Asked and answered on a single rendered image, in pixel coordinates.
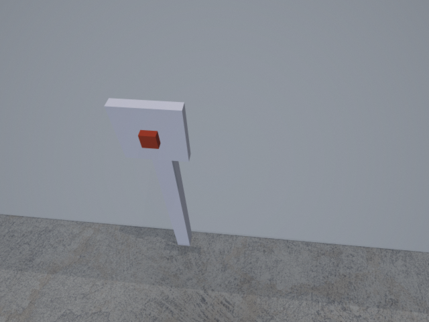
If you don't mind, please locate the panel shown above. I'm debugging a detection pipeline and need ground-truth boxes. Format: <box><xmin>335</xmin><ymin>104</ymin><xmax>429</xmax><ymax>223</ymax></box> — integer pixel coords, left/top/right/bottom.
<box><xmin>104</xmin><ymin>98</ymin><xmax>192</xmax><ymax>246</ymax></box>

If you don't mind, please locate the button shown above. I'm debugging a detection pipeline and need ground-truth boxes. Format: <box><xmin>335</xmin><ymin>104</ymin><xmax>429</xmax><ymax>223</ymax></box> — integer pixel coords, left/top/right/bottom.
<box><xmin>138</xmin><ymin>130</ymin><xmax>160</xmax><ymax>149</ymax></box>

